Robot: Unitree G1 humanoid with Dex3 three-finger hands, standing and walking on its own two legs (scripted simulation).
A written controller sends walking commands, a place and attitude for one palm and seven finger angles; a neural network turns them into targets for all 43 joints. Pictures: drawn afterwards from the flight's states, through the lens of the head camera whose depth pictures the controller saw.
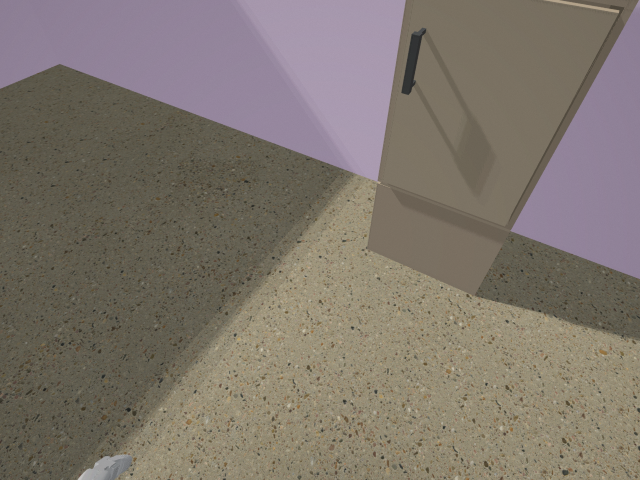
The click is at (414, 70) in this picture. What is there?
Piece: cupboard door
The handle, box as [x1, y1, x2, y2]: [401, 28, 425, 94]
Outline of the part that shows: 425,28 422,28 417,32 415,31 411,35 401,92 408,94 415,82 415,80 413,79 413,75 421,36 425,32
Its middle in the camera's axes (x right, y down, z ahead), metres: +0.23 -0.44 +0.97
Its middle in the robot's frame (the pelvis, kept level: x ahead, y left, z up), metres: +1.04 -0.18 +0.05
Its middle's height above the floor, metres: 0.82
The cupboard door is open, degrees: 0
